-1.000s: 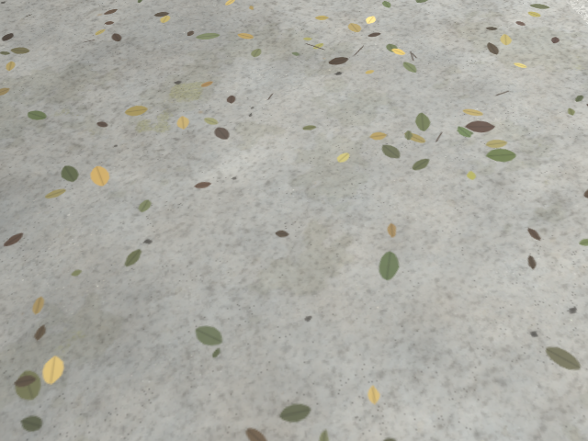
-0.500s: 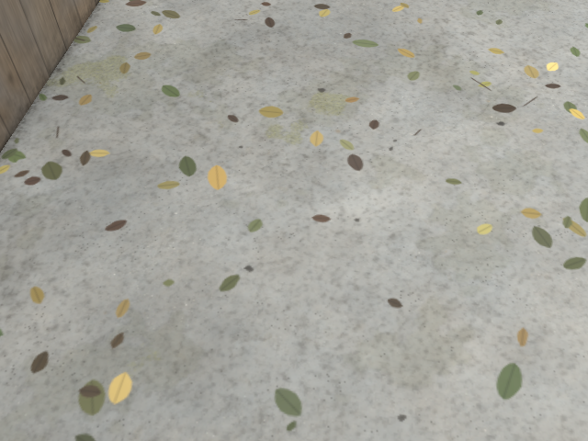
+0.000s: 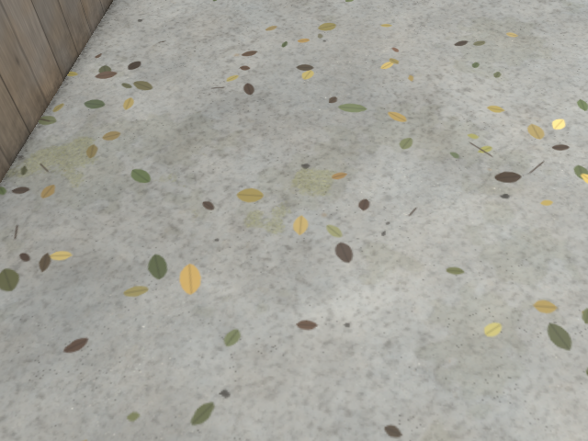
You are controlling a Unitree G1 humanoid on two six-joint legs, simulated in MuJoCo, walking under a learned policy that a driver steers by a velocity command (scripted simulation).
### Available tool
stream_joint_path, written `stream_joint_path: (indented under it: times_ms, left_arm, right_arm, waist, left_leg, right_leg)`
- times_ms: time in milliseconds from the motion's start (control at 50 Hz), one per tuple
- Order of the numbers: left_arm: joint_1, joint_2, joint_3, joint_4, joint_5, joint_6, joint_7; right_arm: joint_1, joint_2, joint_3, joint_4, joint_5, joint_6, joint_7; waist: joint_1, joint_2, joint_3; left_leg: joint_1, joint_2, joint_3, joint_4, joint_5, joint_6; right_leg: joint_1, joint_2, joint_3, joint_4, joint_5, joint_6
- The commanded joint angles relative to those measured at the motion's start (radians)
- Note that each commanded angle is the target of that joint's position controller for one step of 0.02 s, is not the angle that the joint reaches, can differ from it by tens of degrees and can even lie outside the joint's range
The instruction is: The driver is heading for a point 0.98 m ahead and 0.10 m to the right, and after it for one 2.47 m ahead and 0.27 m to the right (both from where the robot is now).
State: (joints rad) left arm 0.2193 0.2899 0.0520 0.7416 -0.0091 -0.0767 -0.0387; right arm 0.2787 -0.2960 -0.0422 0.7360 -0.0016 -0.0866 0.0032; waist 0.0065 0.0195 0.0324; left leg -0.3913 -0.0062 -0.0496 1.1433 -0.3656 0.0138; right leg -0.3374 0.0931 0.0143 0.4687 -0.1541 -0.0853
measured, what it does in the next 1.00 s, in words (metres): walks ahead, turning right: left foot, then right foot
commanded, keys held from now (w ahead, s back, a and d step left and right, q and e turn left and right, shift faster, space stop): w+e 0.40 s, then w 0.36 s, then w+q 0.24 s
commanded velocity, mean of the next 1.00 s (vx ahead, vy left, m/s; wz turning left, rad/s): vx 0.50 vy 0.00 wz -0.26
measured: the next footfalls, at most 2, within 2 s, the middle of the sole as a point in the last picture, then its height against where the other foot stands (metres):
left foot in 0.34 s outside the picture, level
right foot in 0.82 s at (415, 405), level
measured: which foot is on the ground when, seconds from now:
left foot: up 0.00-0.32, down 0.34-0.84, up 0.86-1.00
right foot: down 0.00-0.34, up 0.36-0.80, down 0.82-1.00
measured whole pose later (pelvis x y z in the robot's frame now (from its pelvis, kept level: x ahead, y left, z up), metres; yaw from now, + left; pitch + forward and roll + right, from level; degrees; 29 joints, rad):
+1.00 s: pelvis +0.51 -0.11 +0.01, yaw -16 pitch +1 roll +0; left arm 0.22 0.26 0.05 0.73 0.01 -0.08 -0.02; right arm 0.30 -0.31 -0.06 0.83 0.03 -0.05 0.00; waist 0.00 0.04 0.03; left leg -0.49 0.07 -0.05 1.12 -0.32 0.01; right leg -0.25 0.02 -0.09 0.42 -0.18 -0.05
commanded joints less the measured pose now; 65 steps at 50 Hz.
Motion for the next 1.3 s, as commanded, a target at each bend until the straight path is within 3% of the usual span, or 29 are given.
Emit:
stream_joint_path:
  times_ms: [20,80,140,240,300,320,340,360,380,400,420,440,480,520,620,700,760,800,820,840,860,880,900,940,980,1060,1160,1260,1300]
  left_arm:
    - [0.027,0.124,0.030,-0.068,0.006,-0.003,0.015]
    - [0.047,0.155,0.041,-0.060,-0.004,-0.001,0.031]
    - [0.086,0.170,0.048,-0.042,-0.013,0.009,0.046]
    - [0.171,0.162,0.050,-0.012,-0.023,0.032,0.058]
    - [0.158,0.163,0.055,-0.015,-0.019,0.043,0.062]
    - [0.140,0.151,0.052,-0.022,-0.017,0.045,0.061]
    - [0.128,0.114,0.038,-0.035,-0.010,0.042,0.056]
    - [0.144,0.054,0.017,-0.057,0.012,0.038,0.054]
    - [0.281,0.023,0.004,-0.084,-0.023,0.029,0.052]
    - [0.256,0.130,0.023,-0.052,-0.033,0.031,0.056]
    - [0.149,0.166,0.035,-0.063,-0.024,0.034,0.055]
    - [0.103,0.146,0.033,-0.070,-0.014,0.036,0.055]
    - [0.074,0.108,0.031,-0.085,-0.010,0.032,0.045]
    - [0.075,0.071,0.022,-0.086,-0.014,0.035,0.039]
    - [-0.062,0.032,-0.005,-0.123,0.004,0.019,0.021]
    - [-0.183,0.043,-0.009,-0.153,-0.006,0.007,0.007]
    - [-0.219,0.068,-0.001,-0.174,-0.009,0.004,0.000]
    - [-0.113,0.105,0.021,-0.149,-0.001,0.000,0.004]
    - [0.029,0.152,0.047,-0.108,0.004,0.001,0.014]
    - [0.212,0.239,0.071,-0.083,0.018,0.007,0.029]
    - [0.228,0.282,0.075,-0.075,0.021,0.015,0.027]
    - [0.215,0.185,0.051,-0.079,0.014,0.012,0.025]
    - [0.156,0.152,0.038,-0.075,0.007,0.007,0.024]
    - [0.040,0.093,0.022,-0.074,0.014,-0.005,0.017]
    - [-0.004,0.068,0.022,-0.062,0.023,-0.024,0.015]
    - [0.002,0.089,0.036,-0.016,0.030,-0.043,0.027]
    - [0.032,0.127,0.047,0.022,0.022,-0.031,0.045]
    - [0.109,0.161,0.061,0.071,-0.001,0.004,0.051]
    - [0.097,0.184,0.067,0.071,-0.007,0.020,0.056]
  right_arm:
    - [-0.044,-0.114,-0.034,-0.110,-0.018,-0.028,-0.002]
    - [-0.082,-0.083,-0.024,-0.121,-0.018,-0.011,-0.010]
    - [-0.196,-0.052,-0.013,-0.144,-0.015,-0.015,-0.008]
    - [-0.320,-0.067,-0.017,-0.172,0.006,-0.033,0.010]
    - [-0.284,-0.102,-0.035,-0.164,0.011,-0.045,0.014]
    - [-0.212,-0.118,-0.045,-0.145,0.010,-0.049,0.010]
    - [-0.104,-0.150,-0.060,-0.128,-0.003,-0.053,0.003]
    - [0.055,-0.209,-0.075,-0.114,-0.011,-0.049,-0.007]
    - [0.101,-0.256,-0.088,-0.075,-0.013,-0.033,0.002]
    - [0.063,-0.154,-0.067,-0.096,0.005,-0.027,0.006]
    - [0.032,-0.105,-0.054,-0.095,0.006,-0.024,0.003]
    - [-0.004,-0.095,-0.046,-0.090,-0.004,-0.021,0.006]
    - [-0.034,-0.070,-0.036,-0.068,-0.015,-0.022,0.010]
    - [-0.034,-0.066,-0.036,-0.047,-0.005,-0.029,0.014]
    - [-0.020,-0.135,-0.054,-0.004,0.012,-0.024,0.011]
    - [0.053,-0.168,-0.058,0.042,0.027,-0.008,0.010]
    - [0.082,-0.185,-0.061,0.073,0.035,0.007,0.007]
    - [0.073,-0.189,-0.058,0.083,0.040,0.019,0.002]
    - [0.079,-0.164,-0.046,0.083,0.033,0.020,0.000]
    - [0.078,-0.098,-0.017,0.051,0.002,0.015,0.000]
    - [0.195,-0.007,0.009,0.042,0.014,0.000,0.002]
    - [0.129,-0.125,-0.021,0.057,0.037,-0.006,0.003]
    - [0.058,-0.154,-0.035,0.031,0.051,-0.009,0.005]
    - [0.019,-0.129,-0.038,0.031,0.030,0.004,-0.002]
    - [0.060,-0.088,-0.036,0.048,0.034,0.030,-0.003]
    - [0.001,-0.055,-0.035,0.025,0.028,0.054,-0.005]
    - [-0.141,-0.028,-0.020,-0.021,0.022,0.045,0.024]
    - [-0.276,-0.025,-0.013,-0.100,0.023,0.045,0.055]
    - [-0.263,-0.046,-0.024,-0.119,0.024,0.047,0.063]
  waist:
    - [-0.004,-0.076,-0.060]
    - [-0.004,-0.077,-0.041]
    - [0.035,-0.085,-0.026]
    - [0.075,-0.100,-0.028]
    - [0.038,-0.136,-0.034]
    - [-0.005,-0.139,-0.061]
    - [-0.060,-0.118,-0.152]
    - [-0.113,0.013,-0.303]
    - [-0.041,0.351,-0.379]
    - [-0.063,0.202,-0.275]
    - [-0.088,0.105,-0.152]
    - [-0.071,0.035,-0.087]
    - [-0.033,0.065,-0.025]
    - [-0.018,0.087,-0.023]
    - [-0.039,0.050,-0.005]
    - [-0.080,0.053,0.006]
    - [-0.066,0.066,0.015]
    - [0.015,0.060,-0.040]
    - [0.081,0.042,-0.130]
    - [0.147,-0.092,-0.289]
    - [0.085,-0.332,-0.405]
    - [0.124,-0.193,-0.320]
    - [0.105,-0.167,-0.188]
    - [0.041,-0.123,-0.076]
    - [-0.003,-0.137,-0.056]
    - [-0.014,-0.082,-0.003]
    - [0.032,-0.057,0.042]
    - [0.072,-0.047,0.080]
    - [0.042,-0.076,0.044]
  left_leg:
    - [-0.252,0.084,-0.047,-0.088,0.057,-0.024]
    - [-0.242,0.074,-0.016,-0.237,0.128,-0.068]
    - [-0.172,0.040,-0.011,-0.451,0.340,-0.088]
    - [-0.087,-0.011,-0.033,-0.636,0.426,-0.076]
    - [-0.019,-0.010,-0.046,-0.689,0.320,-0.036]
    - [0.087,-0.007,-0.030,-0.730,0.324,-0.009]
    - [0.284,0.057,-0.067,-0.722,0.318,0.037]
    - [0.550,0.237,-0.250,-0.698,0.267,0.099]
    - [0.779,0.428,-0.698,-0.789,0.037,0.248]
    - [0.702,0.414,-0.703,-0.828,-0.143,0.221]
    - [0.580,0.360,-0.543,-0.844,-0.097,0.182]
    - [0.466,0.314,-0.433,-0.866,0.035,0.168]
    - [0.331,0.252,-0.297,-0.914,0.191,0.170]
    - [0.288,0.232,-0.224,-0.951,0.264,0.188]
    - [0.267,0.220,-0.088,-1.001,0.401,0.204]
    - [0.284,0.220,-0.036,-0.987,0.410,0.176]
    - [0.360,0.263,-0.043,-0.944,0.454,0.153]
    - [0.346,0.237,-0.022,-0.802,0.652,0.119]
    - [0.274,0.185,0.012,-0.628,0.690,0.090]
    - [0.066,0.117,0.056,-0.301,0.384,0.044]
    - [-0.247,-0.025,0.022,-0.005,-0.212,0.001]
    - [-0.338,0.018,-0.083,0.103,-0.210,0.006]
    - [-0.385,0.056,-0.069,0.107,-0.116,0.015]
    - [-0.320,0.119,-0.049,0.030,0.029,0.004]
    - [-0.228,0.142,-0.055,0.007,0.098,-0.009]
    - [-0.296,0.141,-0.080,-0.092,0.231,-0.030]
    - [-0.278,0.122,-0.003,-0.364,0.435,-0.018]
    - [-0.325,0.100,0.068,-0.498,0.354,0.030]
    - [-0.250,0.052,0.121,-0.514,0.261,0.065]
  right_leg:
    - [0.243,-0.266,0.403,-0.248,0.100,-0.196]
    - [0.157,-0.240,0.325,-0.266,0.199,-0.200]
    - [0.095,-0.183,0.264,-0.254,0.187,-0.150]
    - [0.152,-0.197,0.342,-0.177,0.108,-0.116]
    - [0.221,-0.225,0.421,-0.092,0.127,-0.093]
    - [0.207,-0.203,0.414,-0.034,0.168,-0.073]
    - [0.155,-0.155,0.371,0.116,0.185,-0.044]
    - [0.015,-0.078,0.270,0.398,-0.036,-0.005]
    - [-0.322,0.016,0.169,0.669,-0.460,0.042]
    - [-0.422,-0.075,0.187,0.778,-0.410,0.057]
    - [-0.436,-0.099,0.162,0.793,-0.312,0.065]
    - [-0.405,-0.126,0.137,0.775,-0.245,0.074]
    - [-0.350,-0.164,0.128,0.699,-0.183,0.078]
    - [-0.321,-0.172,0.101,0.628,-0.176,0.083]
    - [-0.299,-0.194,0.043,0.327,0.029,0.095]
    - [-0.212,-0.159,0.001,0.154,0.145,0.086]
    - [-0.188,-0.144,-0.003,0.086,0.082,0.049]
    - [0.012,-0.106,-0.032,0.013,0.071,0.015]
    - [0.232,-0.108,-0.027,0.010,0.081,-0.011]
    - [0.530,-0.326,0.203,0.037,0.111,-0.077]
    - [0.735,-0.519,0.617,-0.089,-0.124,-0.202]
    - [0.651,-0.489,0.621,-0.146,-0.251,-0.172]
    - [0.536,-0.459,0.477,-0.169,-0.228,-0.138]
    - [0.333,-0.382,0.293,-0.235,-0.074,-0.111]
    - [0.230,-0.352,0.181,-0.295,0.030,-0.104]
    - [0.214,-0.352,0.030,-0.342,0.191,-0.110]
    - [0.251,-0.333,-0.124,-0.365,0.232,-0.081]
    - [0.424,-0.381,-0.185,-0.299,0.345,-0.063]
    - [0.466,-0.385,-0.215,-0.201,0.621,-0.042]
